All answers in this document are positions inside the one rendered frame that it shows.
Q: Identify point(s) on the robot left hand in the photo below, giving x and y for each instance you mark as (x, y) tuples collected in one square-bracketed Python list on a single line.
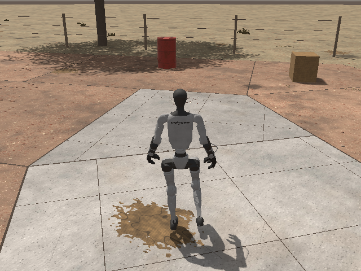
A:
[(155, 156)]

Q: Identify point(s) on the robot left upper arm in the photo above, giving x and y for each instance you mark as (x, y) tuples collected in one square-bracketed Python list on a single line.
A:
[(159, 128)]

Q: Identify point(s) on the right robot foot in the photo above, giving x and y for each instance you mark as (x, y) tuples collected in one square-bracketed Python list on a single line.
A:
[(199, 221)]

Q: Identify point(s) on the robot right hand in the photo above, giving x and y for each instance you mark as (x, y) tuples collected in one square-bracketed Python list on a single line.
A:
[(209, 160)]

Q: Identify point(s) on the robot right upper arm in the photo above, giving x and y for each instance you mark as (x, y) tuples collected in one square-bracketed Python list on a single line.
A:
[(201, 128)]

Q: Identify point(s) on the robot left forearm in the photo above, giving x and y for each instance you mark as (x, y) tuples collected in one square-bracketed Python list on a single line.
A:
[(152, 148)]

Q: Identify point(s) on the robot right forearm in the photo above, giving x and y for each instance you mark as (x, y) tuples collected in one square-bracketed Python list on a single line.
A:
[(208, 149)]

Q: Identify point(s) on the right robot thigh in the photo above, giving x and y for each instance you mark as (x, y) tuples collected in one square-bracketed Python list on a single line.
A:
[(194, 166)]

